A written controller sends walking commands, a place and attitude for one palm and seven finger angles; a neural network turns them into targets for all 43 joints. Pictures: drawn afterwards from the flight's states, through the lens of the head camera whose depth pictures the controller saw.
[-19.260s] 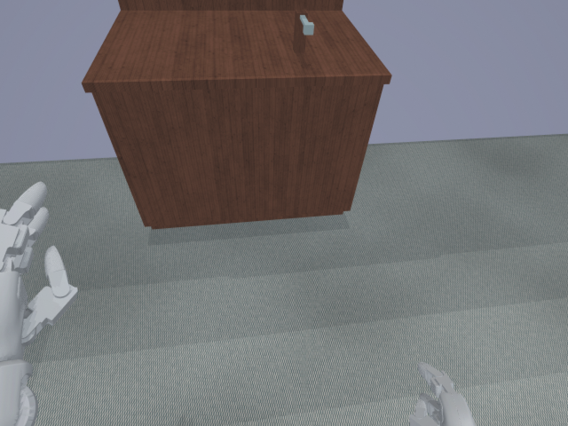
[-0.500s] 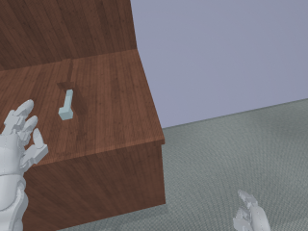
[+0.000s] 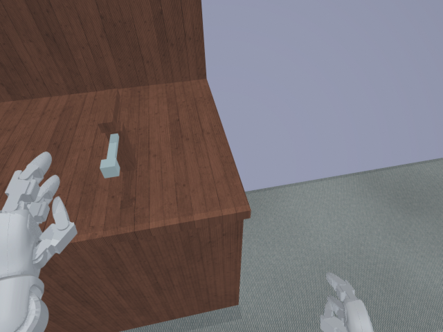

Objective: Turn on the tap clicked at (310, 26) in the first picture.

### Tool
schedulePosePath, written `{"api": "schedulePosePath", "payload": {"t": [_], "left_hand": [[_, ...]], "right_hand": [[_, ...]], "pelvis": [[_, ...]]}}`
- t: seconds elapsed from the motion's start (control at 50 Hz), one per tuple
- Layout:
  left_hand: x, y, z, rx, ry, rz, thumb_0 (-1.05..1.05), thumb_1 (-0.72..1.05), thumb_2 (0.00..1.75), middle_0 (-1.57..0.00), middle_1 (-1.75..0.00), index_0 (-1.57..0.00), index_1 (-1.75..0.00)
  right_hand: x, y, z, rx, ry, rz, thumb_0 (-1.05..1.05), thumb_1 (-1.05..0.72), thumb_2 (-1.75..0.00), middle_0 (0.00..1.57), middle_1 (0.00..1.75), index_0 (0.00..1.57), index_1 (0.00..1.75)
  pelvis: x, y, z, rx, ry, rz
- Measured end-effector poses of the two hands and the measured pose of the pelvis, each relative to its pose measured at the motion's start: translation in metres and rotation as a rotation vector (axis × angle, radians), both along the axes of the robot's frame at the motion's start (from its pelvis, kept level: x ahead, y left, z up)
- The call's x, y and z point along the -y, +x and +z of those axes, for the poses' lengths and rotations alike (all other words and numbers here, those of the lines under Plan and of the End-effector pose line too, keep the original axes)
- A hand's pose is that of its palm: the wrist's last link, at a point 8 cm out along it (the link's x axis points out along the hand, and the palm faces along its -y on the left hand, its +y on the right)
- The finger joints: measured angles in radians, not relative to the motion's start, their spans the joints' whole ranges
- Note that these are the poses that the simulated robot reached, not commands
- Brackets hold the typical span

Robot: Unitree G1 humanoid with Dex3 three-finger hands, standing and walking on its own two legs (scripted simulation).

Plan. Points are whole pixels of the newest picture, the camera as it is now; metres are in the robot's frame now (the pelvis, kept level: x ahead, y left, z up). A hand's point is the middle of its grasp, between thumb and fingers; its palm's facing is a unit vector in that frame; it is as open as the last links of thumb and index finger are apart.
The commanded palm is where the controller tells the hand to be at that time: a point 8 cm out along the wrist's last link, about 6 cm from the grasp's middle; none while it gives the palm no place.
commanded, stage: turn the palm inward beside the body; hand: left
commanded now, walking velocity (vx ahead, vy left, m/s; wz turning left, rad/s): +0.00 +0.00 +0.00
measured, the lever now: (110, 168) +0.36 +0.28 +0.11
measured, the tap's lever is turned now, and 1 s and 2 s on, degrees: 0 0 0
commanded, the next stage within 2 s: reach beside the lever's end, fingers flat in 1.04 s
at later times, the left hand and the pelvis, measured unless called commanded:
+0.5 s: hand (57, 274) +0.14 +0.22 +0.16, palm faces +0.52 -0.85 -0.13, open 7.4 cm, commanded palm +0.08 +0.26 +0.17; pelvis -0.04 -0.02 +0.00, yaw +1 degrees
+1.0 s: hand (76, 246) +0.17 +0.22 +0.16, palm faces +0.51 -0.85 -0.12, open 7.4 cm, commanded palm +0.12 +0.26 +0.17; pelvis -0.01 -0.02 +0.00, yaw +1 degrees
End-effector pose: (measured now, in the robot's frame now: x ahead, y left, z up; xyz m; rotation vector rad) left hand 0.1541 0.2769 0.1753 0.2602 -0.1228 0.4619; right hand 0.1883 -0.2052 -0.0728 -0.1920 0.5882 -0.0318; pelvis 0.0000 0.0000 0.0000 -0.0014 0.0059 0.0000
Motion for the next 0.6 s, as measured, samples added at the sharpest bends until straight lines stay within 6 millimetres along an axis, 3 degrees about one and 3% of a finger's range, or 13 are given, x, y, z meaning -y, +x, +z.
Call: {"api": "schedulePosePath", "payload": {"t": [0.16, 0.34, 0.6], "left_hand": [[-0.002, -0.029, -0.003, -0.012, -0.056, 0.056, 0.01, 0.89, 0.90, -0.21, -0.30, -0.21, -0.30], [0.013, -0.053, -0.004, -0.002, -0.080, 0.054, 0.02, 0.89, 0.90, -0.20, -0.30, -0.21, -0.30], [0.022, -0.062, -0.010, -0.033, -0.139, 0.086, 0.02, 0.89, 0.90, -0.20, -0.30, -0.21, -0.30]], "right_hand": [[-0.004, -0.018, 0.003, 0.012, 0.004, 0.013, 0.01, -0.90, -0.90, 0.21, 0.30, 0.21, 0.30], [0.005, -0.034, 0.008, 0.046, -0.009, 0.018, 0.01, -0.90, -0.90, 0.21, 0.30, 0.21, 0.30], [0.016, -0.033, 0.006, 0.064, -0.004, 0.017, 0.01, -0.90, -0.90, 0.21, 0.30, 0.21, 0.30]], "pelvis": [[0.001, -0.020, 0.001, 0.040, -0.002, 0.006], [0.008, -0.040, 0.001, 0.074, 0.001, 0.012], [0.018, -0.041, 0.001, 0.097, -0.006, 0.023]]}}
